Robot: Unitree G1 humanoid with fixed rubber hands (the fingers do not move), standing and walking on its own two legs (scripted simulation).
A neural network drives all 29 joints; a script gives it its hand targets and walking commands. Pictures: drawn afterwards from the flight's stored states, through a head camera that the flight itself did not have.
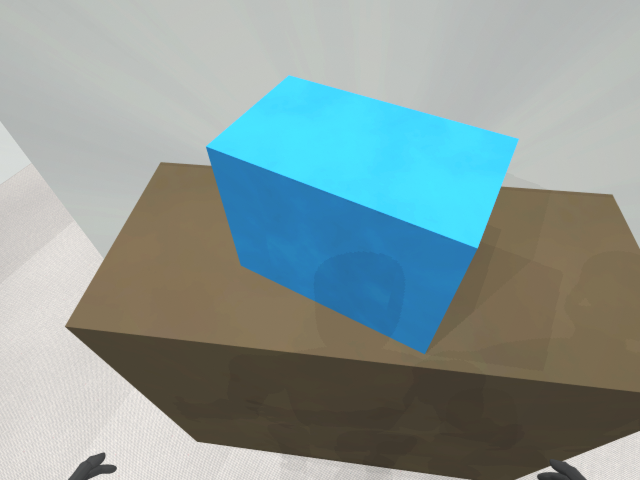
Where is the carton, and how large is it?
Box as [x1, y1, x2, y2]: [206, 75, 518, 353]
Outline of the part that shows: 289,75 206,146 241,265 424,353 477,248 518,139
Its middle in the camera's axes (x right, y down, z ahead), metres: +0.05 -0.04 +0.53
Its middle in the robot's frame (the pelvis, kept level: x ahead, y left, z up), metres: +0.43 -0.03 +0.08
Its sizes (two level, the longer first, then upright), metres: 0.306 0.178 0.233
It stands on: a pedestal, 0.74 m high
